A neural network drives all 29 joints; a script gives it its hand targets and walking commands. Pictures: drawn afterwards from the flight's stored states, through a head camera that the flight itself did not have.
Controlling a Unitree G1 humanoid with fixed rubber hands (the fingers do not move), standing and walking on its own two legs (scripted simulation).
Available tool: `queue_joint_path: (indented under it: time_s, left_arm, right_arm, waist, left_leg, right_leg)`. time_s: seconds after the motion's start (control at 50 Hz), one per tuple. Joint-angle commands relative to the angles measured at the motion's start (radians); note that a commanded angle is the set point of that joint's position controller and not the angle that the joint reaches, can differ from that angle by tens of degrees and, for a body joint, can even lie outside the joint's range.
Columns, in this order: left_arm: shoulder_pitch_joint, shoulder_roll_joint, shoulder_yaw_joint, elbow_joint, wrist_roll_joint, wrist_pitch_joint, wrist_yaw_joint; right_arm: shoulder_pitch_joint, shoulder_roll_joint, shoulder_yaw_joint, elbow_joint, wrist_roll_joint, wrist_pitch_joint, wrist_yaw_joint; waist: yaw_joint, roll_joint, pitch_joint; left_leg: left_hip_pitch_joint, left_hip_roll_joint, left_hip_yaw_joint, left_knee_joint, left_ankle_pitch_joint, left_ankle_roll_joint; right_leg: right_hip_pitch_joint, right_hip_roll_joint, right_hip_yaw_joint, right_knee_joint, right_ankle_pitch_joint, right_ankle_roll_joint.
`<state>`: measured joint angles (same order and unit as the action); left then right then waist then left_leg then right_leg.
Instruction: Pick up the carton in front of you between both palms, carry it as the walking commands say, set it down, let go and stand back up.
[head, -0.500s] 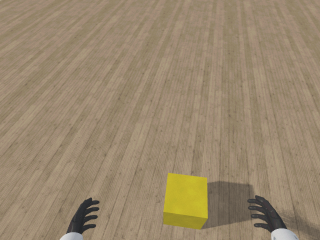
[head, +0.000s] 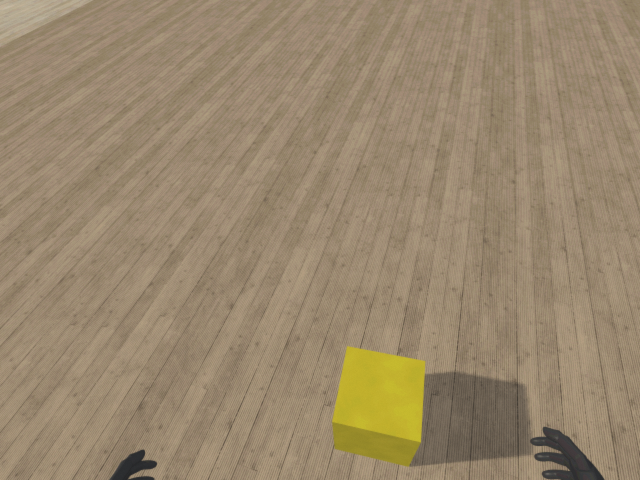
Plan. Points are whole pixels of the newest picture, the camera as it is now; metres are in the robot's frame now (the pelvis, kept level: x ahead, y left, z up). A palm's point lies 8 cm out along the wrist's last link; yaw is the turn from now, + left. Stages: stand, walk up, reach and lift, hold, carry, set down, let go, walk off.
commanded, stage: stand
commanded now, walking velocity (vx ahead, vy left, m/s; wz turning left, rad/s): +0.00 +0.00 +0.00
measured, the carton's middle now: (378, 406) +0.41 -0.10 -0.64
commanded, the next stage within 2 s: none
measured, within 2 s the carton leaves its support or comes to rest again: neither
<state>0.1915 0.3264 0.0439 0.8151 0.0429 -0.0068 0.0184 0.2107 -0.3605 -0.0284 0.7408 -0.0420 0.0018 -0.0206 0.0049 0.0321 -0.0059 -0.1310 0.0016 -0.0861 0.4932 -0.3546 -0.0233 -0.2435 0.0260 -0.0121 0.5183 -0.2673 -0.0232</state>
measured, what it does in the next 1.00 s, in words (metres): stands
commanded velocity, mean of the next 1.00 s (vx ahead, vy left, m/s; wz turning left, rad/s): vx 0.00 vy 0.00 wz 0.00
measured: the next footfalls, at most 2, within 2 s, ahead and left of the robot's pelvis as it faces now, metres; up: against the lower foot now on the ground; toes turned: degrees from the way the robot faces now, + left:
none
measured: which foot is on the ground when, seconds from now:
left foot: down 0.00-1.00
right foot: down 0.00-1.00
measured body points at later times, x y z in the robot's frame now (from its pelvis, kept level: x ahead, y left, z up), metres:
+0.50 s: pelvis -0.01 +0.01 +0.01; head -0.02 +0.00 +0.46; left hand +0.11 +0.32 -0.10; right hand +0.10 -0.30 -0.10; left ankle -0.06 +0.14 -0.74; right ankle +0.01 -0.10 -0.74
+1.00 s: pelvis -0.01 +0.01 +0.01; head -0.02 +0.00 +0.46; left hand +0.09 +0.33 -0.10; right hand +0.09 -0.30 -0.11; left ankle -0.06 +0.14 -0.74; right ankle +0.01 -0.10 -0.74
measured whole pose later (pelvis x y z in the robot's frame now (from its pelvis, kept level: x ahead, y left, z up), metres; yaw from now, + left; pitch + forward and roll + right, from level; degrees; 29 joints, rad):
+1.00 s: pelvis -0.01 +0.01 +0.01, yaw +0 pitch -2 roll +0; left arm 0.13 0.38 0.02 1.02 0.01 0.00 0.01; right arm 0.18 -0.39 0.01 0.94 -0.02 -0.01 -0.02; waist 0.01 0.02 0.01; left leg -0.06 -0.01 -0.08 0.37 -0.28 -0.01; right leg -0.18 0.01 0.00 0.41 -0.19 -0.01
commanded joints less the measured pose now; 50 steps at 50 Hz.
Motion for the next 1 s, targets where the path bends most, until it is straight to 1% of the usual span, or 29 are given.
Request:
queue_joint_path:
  time_s: [0.0, 0.02, 0.08, 0.1, 0.14, 0.2, 0.22, 0.26, 0.3, 0.32, 0.36, 0.42, 0.46, 0.5, 0.54, 0.56, 0.58, 0.6, 0.64, 0.68, 0.7, 0.72, 0.76, 0.82, 0.86, 0.88, 0.92, 0.94, 0.98]
  left_arm:
    - [-0.041, 0.177, 0.044, -0.038, -0.005, -0.014, 0.004]
    - [-0.028, 0.176, 0.043, -0.027, -0.001, -0.013, 0.002]
    - [-0.058, 0.173, 0.033, -0.015, 0.002, -0.01, 0.003]
    - [-0.047, 0.171, 0.028, 0.007, -0.012, -0.012, 0.002]
    - [-0.052, 0.171, 0.035, 0.014, -0.008, -0.014, -0.001]
    - [-0.046, 0.183, 0.034, 0.04, -0.005, -0.011, -0.002]
    - [-0.052, 0.189, 0.029, 0.051, -0.014, -0.012, -0.005]
    - [-0.072, 0.178, 0.035, 0.04, -0.017, -0.014, -0.002]
    - [-0.05, 0.194, 0.033, 0.061, -0.013, -0.018, -0.001]
    - [-0.041, 0.185, 0.033, 0.064, -0.019, -0.017, 0.001]
    - [-0.083, 0.179, 0.027, 0.064, -0.02, -0.007, 0.004]
    - [-0.088, 0.192, 0.031, 0.09, -0.023, -0.002, 0.0]
    - [-0.076, 0.199, 0.035, 0.084, -0.024, 0.002, -0.007]
    - [-0.097, 0.192, 0.02, 0.096, -0.014, -0.004, -0.011]
    - [-0.082, 0.188, 0.022, 0.1, -0.026, -0.004, -0.01]
    - [-0.086, 0.19, 0.021, 0.094, -0.021, -0.002, -0.006]
    - [-0.063, 0.191, 0.023, 0.118, -0.023, 0.002, -0.006]
    - [-0.056, 0.196, 0.014, 0.141, -0.026, -0.007, -0.01]
    - [-0.086, 0.208, 0.021, 0.128, -0.015, -0.005, -0.01]
    - [-0.093, 0.21, 0.021, 0.12, -0.03, -0.002, -0.014]
    - [-0.085, 0.229, 0.022, 0.144, -0.024, 0.003, -0.011]
    - [-0.092, 0.231, 0.023, 0.132, -0.013, -0.004, -0.009]
    - [-0.078, 0.22, 0.018, 0.135, -0.026, -0.011, -0.009]
    - [-0.096, 0.205, 0.009, 0.146, -0.03, -0.005, -0.008]
    - [-0.079, 0.224, 0.01, 0.162, -0.02, -0.007, -0.007]
    - [-0.117, 0.225, 0.005, 0.149, -0.029, -0.002, -0.005]
    - [-0.09, 0.207, 0.007, 0.157, -0.032, -0.009, -0.004]
    - [-0.1, 0.211, 0.001, 0.17, -0.03, -0.006, -0.003]
    - [-0.092, 0.238, 0.008, 0.174, -0.022, -0.015, -0.001]
  right_arm:
    - [-0.006, -0.137, -0.027, -0.03, 0.007, -0.014, -0.011]
    - [-0.019, -0.153, -0.029, -0.029, 0.0, -0.016, -0.008]
    - [-0.02, -0.144, -0.027, -0.013, 0.016, -0.016, -0.017]
    - [-0.011, -0.133, -0.02, -0.015, 0.01, -0.018, -0.013]
    - [-0.015, -0.16, -0.018, 0.005, 0.017, -0.02, -0.012]
    - [-0.009, -0.175, -0.027, 0.017, 0.007, -0.014, -0.011]
    - [-0.037, -0.167, -0.018, 0.022, 0.007, -0.017, -0.01]
    - [-0.023, -0.156, -0.019, 0.023, -0.001, -0.02, -0.014]
    - [-0.02, -0.177, -0.024, 0.045, 0.014, -0.02, -0.011]
    - [-0.014, -0.155, -0.019, 0.042, 0.01, -0.019, -0.014]
    - [-0.036, -0.162, -0.013, 0.051, 0.02, -0.021, -0.008]
    - [-0.042, -0.172, -0.014, 0.059, 0.009, -0.022, -0.01]
    - [-0.029, -0.172, -0.012, 0.063, 0.004, -0.024, -0.013]
    - [-0.024, -0.179, -0.005, 0.08, 0.003, -0.029, -0.012]
    - [-0.037, -0.18, -0.003, 0.093, 0.009, -0.022, -0.01]
    - [-0.053, -0.19, 0.001, 0.108, 0.014, -0.027, -0.006]
    - [-0.073, -0.183, -0.006, 0.082, 0.008, -0.035, -0.01]
    - [-0.067, -0.177, 0.0, 0.085, 0.019, -0.032, -0.013]
    - [-0.035, -0.164, -0.003, 0.1, 0.019, -0.029, -0.011]
    - [-0.049, -0.202, -0.002, 0.139, 0.011, -0.03, -0.012]
    - [-0.039, -0.209, -0.003, 0.126, 0.011, -0.025, -0.008]
    - [-0.023, -0.197, -0.009, 0.132, 0.014, -0.024, -0.01]
    - [-0.056, -0.199, 0.001, 0.124, 0.013, -0.024, -0.01]
    - [-0.057, -0.19, -0.002, 0.14, 0.026, -0.024, -0.007]
    - [-0.057, -0.192, -0.003, 0.142, 0.014, -0.02, -0.008]
    - [-0.066, -0.18, 0.009, 0.146, 0.012, -0.021, -0.004]
    - [-0.036, -0.19, 0.007, 0.163, 0.022, -0.026, -0.003]
    - [-0.046, -0.171, 0.009, 0.165, 0.024, -0.025, -0.007]
    - [-0.082, -0.202, 0.009, 0.167, 0.017, -0.019, -0.006]
  waist:
    - [0.011, -0.011, -0.031]
    - [0.005, 0.019, 0.014]
    - [-0.01, -0.06, -0.076]
    - [-0.007, -0.005, -0.059]
    - [-0.004, -0.004, 0.008]
    - [-0.018, -0.036, -0.007]
    - [0.0, -0.066, 0.027]
    - [0.011, 0.023, 0.042]
    - [0.012, -0.044, -0.045]
    - [0.003, -0.002, -0.019]
    - [0.001, -0.084, -0.069]
    - [0.014, 0.001, 0.004]
    - [0.018, -0.061, 0.025]
    - [-0.001, 0.003, 0.065]
    - [0.019, -0.004, 0.025]
    - [0.015, 0.05, 0.006]
    - [0.034, -0.015, 0.039]
    - [0.011, 0.022, -0.003]
    - [0.001, -0.043, -0.008]
    - [0.02, 0.009, -0.002]
    - [-0.005, 0.04, -0.013]
    - [0.0, -0.03, 0.004]
    - [0.009, -0.005, -0.018]
    - [-0.001, -0.063, -0.004]
    - [-0.002, -0.038, 0.016]
    - [0.0, -0.082, 0.019]
    - [0.015, -0.025, -0.023]
    - [-0.009, -0.034, -0.036]
    - [0.014, -0.014, 0.013]
  left_leg:
    - [-0.066, 0.065, -0.037, -0.086, 0.193, 0.025]
    - [-0.079, 0.061, -0.042, -0.093, 0.232, 0.023]
    - [-0.022, 0.073, -0.027, -0.07, 0.225, 0.015]
    - [-0.012, 0.06, -0.015, -0.074, 0.25, 0.015]
    - [-0.047, 0.074, -0.054, -0.097, 0.245, 0.022]
    - [-0.053, 0.08, -0.044, -0.13, 0.222, 0.02]
    - [-0.055, 0.075, -0.062, -0.116, 0.236, 0.035]
    - [-0.096, 0.088, -0.05, -0.131, 0.268, 0.021]
    - [-0.039, 0.087, -0.048, -0.122, 0.325, 0.017]
    - [-0.048, 0.083, -0.035, -0.116, 0.318, 0.025]
    - [0.002, 0.082, -0.047, -0.132, 0.281, 0.021]
    - [-0.045, 0.08, -0.047, -0.155, 0.194, 0.031]
    - [-0.083, 0.089, -0.059, -0.174, 0.201, 0.042]
    - [-0.084, 0.084, -0.055, -0.187, 0.188, 0.035]
    - [-0.074, 0.11, -0.082, -0.206, 0.154, 0.045]
    - [-0.081, 0.11, -0.086, -0.191, 0.157, 0.042]
    - [-0.106, 0.102, -0.079, -0.204, 0.184, 0.039]
    - [-0.076, 0.096, -0.075, -0.195, 0.199, 0.05]
    - [-0.028, 0.091, -0.068, -0.188, 0.205, 0.037]
    - [-0.04, 0.103, -0.073, -0.194, 0.197, 0.031]
    - [-0.042, 0.096, -0.053, -0.183, 0.174, 0.029]
    - [-0.03, 0.089, -0.064, -0.185, 0.227, 0.036]
    - [-0.042, 0.084, -0.045, -0.185, 0.242, 0.027]
    - [-0.034, 0.087, -0.067, -0.173, 0.225, 0.036]
    - [-0.042, 0.079, -0.065, -0.187, 0.204, 0.04]
    - [-0.042, 0.091, -0.057, -0.187, 0.25, 0.038]
    - [-0.015, 0.08, -0.051, -0.167, 0.274, 0.034]
    - [0.014, 0.092, -0.062, -0.178, 0.279, 0.04]
    - [-0.04, 0.097, -0.075, -0.185, 0.313, 0.041]
  right_leg:
    - [0.105, -0.122, 0.129, -0.104, 0.238, -0.007]
    - [0.11, -0.119, 0.136, -0.103, 0.278, -0.004]
    - [0.108, -0.125, 0.13, -0.108, 0.3, -0.003]
    - [0.12, -0.141, 0.154, -0.119, 0.303, 0.0]
    - [0.1, -0.106, 0.125, -0.125, 0.27, 0.001]
    - [0.128, -0.113, 0.127, -0.131, 0.202, 0.005]
    - [0.098, -0.11, 0.129, -0.147, 0.219, 0.005]
    - [0.142, -0.121, 0.133, -0.131, 0.315, -0.006]
    - [0.191, -0.125, 0.126, -0.114, 0.36, -0.007]
    - [0.154, -0.138, 0.144, -0.112, 0.368, -0.014]
    - [0.147, -0.125, 0.105, -0.13, 0.29, -0.004]
    - [0.116, -0.124, 0.139, -0.151, 0.18, 0.0]
    - [0.137, -0.119, 0.121, -0.139, 0.183, -0.006]
    - [0.105, -0.122, 0.129, -0.147, 0.173, 0.006]
    - [0.129, -0.109, 0.113, -0.152, 0.118, 0.009]
    - [0.158, -0.116, 0.113, -0.141, 0.204, 0.0]
    - [0.162, -0.121, 0.101, -0.133, 0.18, 0.0]
    - [0.178, -0.132, 0.13, -0.145, 0.223, -0.005]
    - [0.138, -0.123, 0.123, -0.155, 0.186, -0.005]
    - [0.142, -0.119, 0.13, -0.139, 0.202, 0.001]
    - [0.139, -0.121, 0.123, -0.16, 0.198, 0.007]
    - [0.142, -0.12, 0.13, -0.152, 0.19, -0.005]
    - [0.143, -0.124, 0.12, -0.149, 0.227, -0.001]
    - [0.132, -0.133, 0.13, -0.178, 0.167, 0.0]
    - [0.141, -0.133, 0.138, -0.167, 0.18, -0.007]
    - [0.127, -0.13, 0.119, -0.154, 0.226, 0.008]
    - [0.16, -0.131, 0.127, -0.164, 0.271, -0.003]
    - [0.141, -0.143, 0.127, -0.159, 0.255, -0.007]
    - [0.156, -0.137, 0.111, -0.145, 0.294, -0.005]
